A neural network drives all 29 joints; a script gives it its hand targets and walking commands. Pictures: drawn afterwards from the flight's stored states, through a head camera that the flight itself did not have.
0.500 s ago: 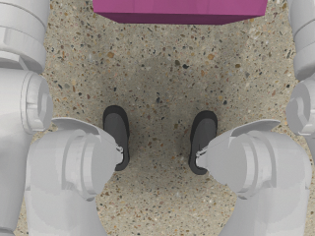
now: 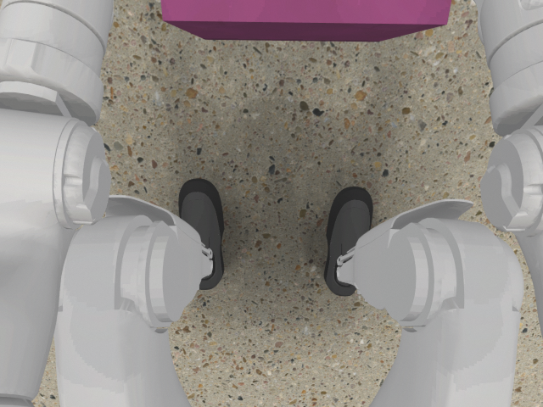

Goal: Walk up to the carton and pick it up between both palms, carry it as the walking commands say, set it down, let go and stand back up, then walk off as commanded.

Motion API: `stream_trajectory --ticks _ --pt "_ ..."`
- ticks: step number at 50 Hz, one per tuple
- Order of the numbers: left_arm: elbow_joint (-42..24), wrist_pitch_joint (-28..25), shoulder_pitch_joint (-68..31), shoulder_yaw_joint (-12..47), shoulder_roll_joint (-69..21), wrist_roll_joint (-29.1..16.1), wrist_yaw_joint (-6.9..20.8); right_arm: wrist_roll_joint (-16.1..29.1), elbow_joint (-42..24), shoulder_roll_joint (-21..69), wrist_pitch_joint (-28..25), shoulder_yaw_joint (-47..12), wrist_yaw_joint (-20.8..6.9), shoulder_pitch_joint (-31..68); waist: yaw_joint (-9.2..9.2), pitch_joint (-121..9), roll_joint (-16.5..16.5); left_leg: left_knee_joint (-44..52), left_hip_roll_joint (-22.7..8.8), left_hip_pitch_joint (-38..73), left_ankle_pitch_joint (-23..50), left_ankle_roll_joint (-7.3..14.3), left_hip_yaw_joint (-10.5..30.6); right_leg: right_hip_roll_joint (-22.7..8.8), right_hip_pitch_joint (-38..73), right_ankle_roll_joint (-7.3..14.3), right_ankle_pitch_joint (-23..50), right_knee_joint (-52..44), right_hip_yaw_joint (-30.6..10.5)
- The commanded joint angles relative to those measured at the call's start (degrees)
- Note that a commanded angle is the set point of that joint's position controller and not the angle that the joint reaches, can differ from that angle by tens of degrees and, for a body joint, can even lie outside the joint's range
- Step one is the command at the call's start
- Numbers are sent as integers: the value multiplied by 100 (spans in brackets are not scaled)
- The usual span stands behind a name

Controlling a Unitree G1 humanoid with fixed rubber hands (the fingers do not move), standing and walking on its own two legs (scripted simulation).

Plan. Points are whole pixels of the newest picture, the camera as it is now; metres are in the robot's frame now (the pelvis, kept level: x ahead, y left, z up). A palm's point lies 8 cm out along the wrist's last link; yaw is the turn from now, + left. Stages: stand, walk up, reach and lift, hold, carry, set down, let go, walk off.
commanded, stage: reach and lift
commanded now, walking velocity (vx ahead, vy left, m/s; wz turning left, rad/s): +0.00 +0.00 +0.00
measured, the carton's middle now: out of the picture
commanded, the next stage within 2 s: none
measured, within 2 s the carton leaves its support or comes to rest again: leaves its support in 1.00 s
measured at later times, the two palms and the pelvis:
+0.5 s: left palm out of the picture +0.58 +0.17 -0.19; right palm out of the picture +0.57 -0.18 -0.19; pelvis +0.00 +0.00 -0.01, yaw -1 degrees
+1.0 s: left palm out of the picture +0.57 +0.17 -0.18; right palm out of the picture +0.57 -0.17 -0.18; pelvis +0.01 +0.00 +0.00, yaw -2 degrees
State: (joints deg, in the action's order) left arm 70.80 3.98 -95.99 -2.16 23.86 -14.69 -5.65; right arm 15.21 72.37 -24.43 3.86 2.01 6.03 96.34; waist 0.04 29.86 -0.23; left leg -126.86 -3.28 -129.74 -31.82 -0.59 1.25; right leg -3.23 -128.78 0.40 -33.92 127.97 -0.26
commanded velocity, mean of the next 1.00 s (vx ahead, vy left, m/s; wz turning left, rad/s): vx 0.00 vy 0.00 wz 0.00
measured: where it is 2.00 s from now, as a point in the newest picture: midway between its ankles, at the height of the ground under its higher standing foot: (272, 254)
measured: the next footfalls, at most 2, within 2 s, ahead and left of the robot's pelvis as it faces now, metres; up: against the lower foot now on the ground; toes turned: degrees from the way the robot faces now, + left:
none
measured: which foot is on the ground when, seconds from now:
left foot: down 0.00-1.00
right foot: down 0.00-1.00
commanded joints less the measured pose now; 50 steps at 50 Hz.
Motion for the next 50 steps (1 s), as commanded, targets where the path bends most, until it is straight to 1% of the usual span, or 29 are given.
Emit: stream_trajectory --ticks 1,5,10,12,15,17,19,22,25,27,32,37,42,46,50 --pt "-524 -116 -1582 -80 425 87 -2 49 -594 -197 -112 -89 -128 1701 -169 -7012 7 748 504 3698 2002 -88 -250 474 3362 -123 1979 -941 99" --pt "-578 -135 -1607 -190 236 242 6 79 -660 102 -104 -202 -181 1770 -321 -6965 -42 775 530 3715 1999 -80 -279 519 3377 -137 1982 -960 93" --pt "-713 -126 -1789 2 -733 209 250 78 -805 1049 -70 -435 -379 1952 -308 -6818 -57 788 572 3522 1949 -84 -321 571 3471 -132 2064 -974 84" --pt "-771 -84 -1921 83 -1408 234 440 55 -903 1752 -19 -567 -554 2128 -345 -6692 -91 785 605 3392 1872 -81 -355 604 3482 -135 2039 -965 82" --pt "-897 51 -2219 266 -2919 314 907 -49 -1062 3310 120 -800 -985 2472 -382 -6287 -177 774 673 3136 1656 -48 -424 693 3475 -136 1925 -919 105" --pt "-959 200 -2256 223 -3676 482 1222 -202 -1092 4078 245 -773 -1281 2430 -398 -5935 -183 760 708 2977 1434 -7 -485 750 3388 -105 1749 -901 132" --pt "-1077 349 -2198 198 -4258 623 1470 -329 -1155 4652 375 -714 -1543 2327 -400 -5759 -152 753 733 2878 1314 28 -515 791 3207 -70 1627 -883 175" --pt "-1256 522 -2010 196 -4674 686 1701 -413 -1303 5039 540 -631 -1794 2152 -405 -5685 -171 712 751 2846 1240 86 -528 794 2941 -50 1504 -842 242" --pt "-1370 660 -1847 230 -4878 696 1839 -426 -1432 5221 671 -602 -1935 2032 -407 -5671 -176 680 743 2896 1200 117 -523 776 2705 -33 1384 -818 281" --pt "-1411 709 -1730 255 -5029 671 1885 -414 -1562 5247 724 -614 -1997 2026 -360 -5697 -138 659 738 3038 1232 118 -506 768 2534 -22 1327 -809 316" --pt "-1539 762 -1654 325 -5187 546 1940 -398 -1741 5353 804 -670 -2081 1989 -339 -5836 -222 605 739 2981 1360 134 -511 758 2620 8 1455 -778 298" --pt "-1793 753 -1821 474 -5213 386 1935 -321 -1998 5423 828 -800 -2063 2126 -352 -6317 -276 572 734 3008 1543 129 -543 746 2938 10 1692 -754 280" --pt "-2303 695 -2285 808 -5258 79 1855 -26 -2465 5558 786 -1114 -1941 2518 -414 -7599 -313 542 733 3323 1989 88 -610 747 3623 -39 2266 -707 299" --pt "-2865 661 -2752 1059 -5286 -177 1752 239 -3032 5644 741 -1402 -1793 2946 -467 -8935 -306 567 763 3714 2430 66 -670 772 4303 -75 2810 -703 324" --pt "-3524 649 -3270 1279 -5298 -405 1617 353 -3584 5622 699 -1502 -1596 3288 -384 -10092 -237 652 808 4086 2785 40 -686 827 4841 -74 3232 -738 366"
